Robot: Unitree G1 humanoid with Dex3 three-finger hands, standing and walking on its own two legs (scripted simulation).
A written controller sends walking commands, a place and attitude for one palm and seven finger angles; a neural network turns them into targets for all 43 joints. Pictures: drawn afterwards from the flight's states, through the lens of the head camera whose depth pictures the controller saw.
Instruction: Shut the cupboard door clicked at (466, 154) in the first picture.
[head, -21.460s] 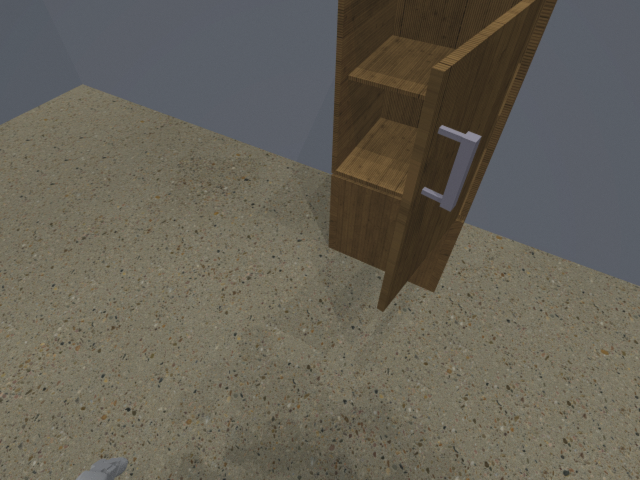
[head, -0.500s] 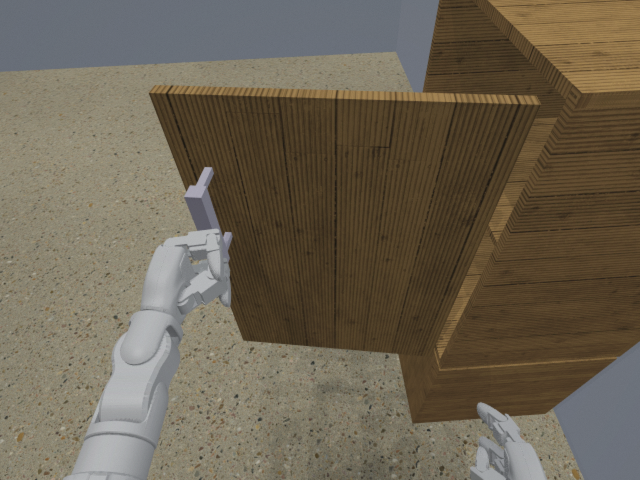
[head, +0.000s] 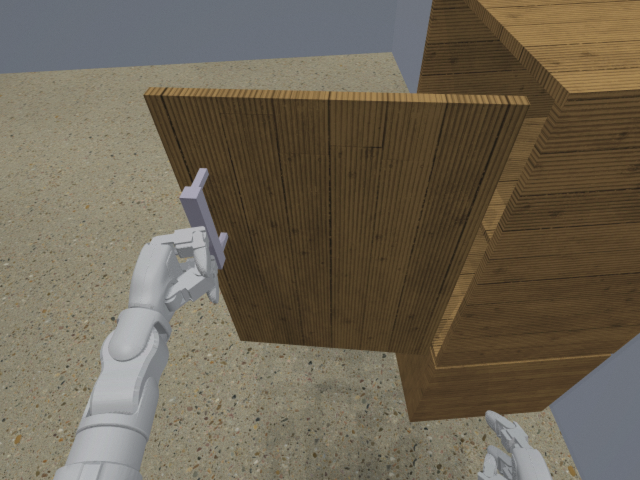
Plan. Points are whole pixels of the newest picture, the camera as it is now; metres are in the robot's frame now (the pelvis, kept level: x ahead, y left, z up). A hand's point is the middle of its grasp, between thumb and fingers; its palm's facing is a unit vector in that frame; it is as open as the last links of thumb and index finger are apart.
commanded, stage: push the door shut along its arc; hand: left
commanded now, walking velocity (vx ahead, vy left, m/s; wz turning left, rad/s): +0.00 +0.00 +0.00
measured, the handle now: (209, 220) +0.43 +0.17 +0.10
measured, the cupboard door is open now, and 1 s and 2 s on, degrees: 81 66 54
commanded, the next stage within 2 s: pull the fist back off the door in 1.88 s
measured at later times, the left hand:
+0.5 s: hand (221, 245) +0.38 +0.15 +0.10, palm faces -0.15 -0.99 -0.04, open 3.1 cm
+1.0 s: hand (252, 213) +0.44 +0.12 +0.10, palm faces -0.30 -0.95 -0.03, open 3.1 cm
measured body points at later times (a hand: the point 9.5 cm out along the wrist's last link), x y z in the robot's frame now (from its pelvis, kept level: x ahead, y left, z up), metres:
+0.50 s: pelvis -0.01 +0.01 +0.00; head +0.02 +0.00 +0.45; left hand +0.38 +0.20 +0.10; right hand +0.11 -0.25 -0.11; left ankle -0.02 +0.12 -0.72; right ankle +0.01 -0.10 -0.72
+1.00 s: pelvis -0.02 +0.01 -0.01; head +0.05 +0.01 +0.43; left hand +0.45 +0.17 +0.10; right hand +0.04 -0.25 -0.13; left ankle -0.02 +0.13 -0.72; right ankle +0.01 -0.10 -0.72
